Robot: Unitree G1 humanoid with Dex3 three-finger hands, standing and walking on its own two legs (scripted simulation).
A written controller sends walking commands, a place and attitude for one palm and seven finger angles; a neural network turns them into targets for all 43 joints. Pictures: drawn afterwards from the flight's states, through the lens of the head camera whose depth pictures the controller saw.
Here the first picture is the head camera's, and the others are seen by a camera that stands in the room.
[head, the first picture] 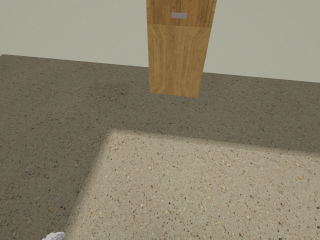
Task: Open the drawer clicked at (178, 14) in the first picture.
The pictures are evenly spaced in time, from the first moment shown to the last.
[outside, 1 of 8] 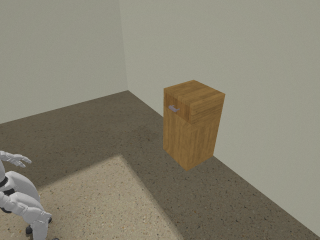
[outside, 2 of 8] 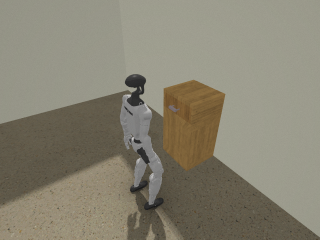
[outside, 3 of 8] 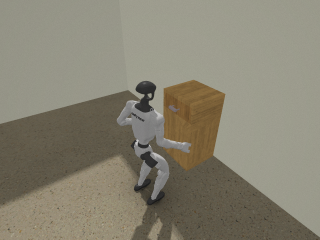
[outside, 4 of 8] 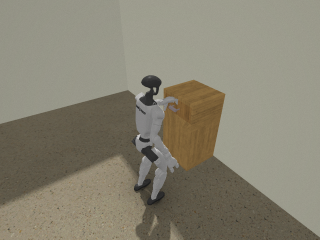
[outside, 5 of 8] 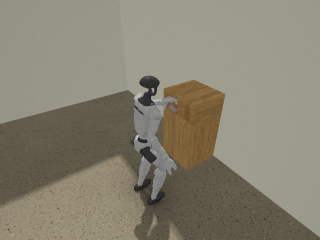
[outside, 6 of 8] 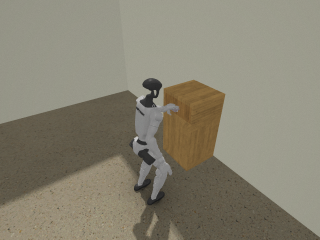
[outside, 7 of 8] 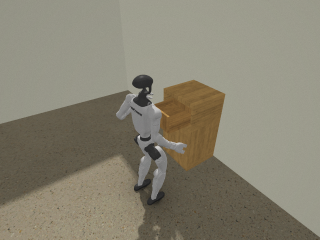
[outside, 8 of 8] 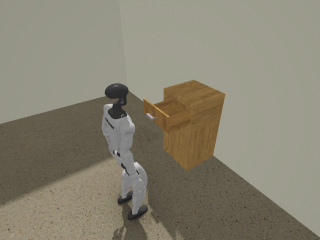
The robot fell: no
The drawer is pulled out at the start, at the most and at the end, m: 0.00 0.30 0.28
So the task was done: yes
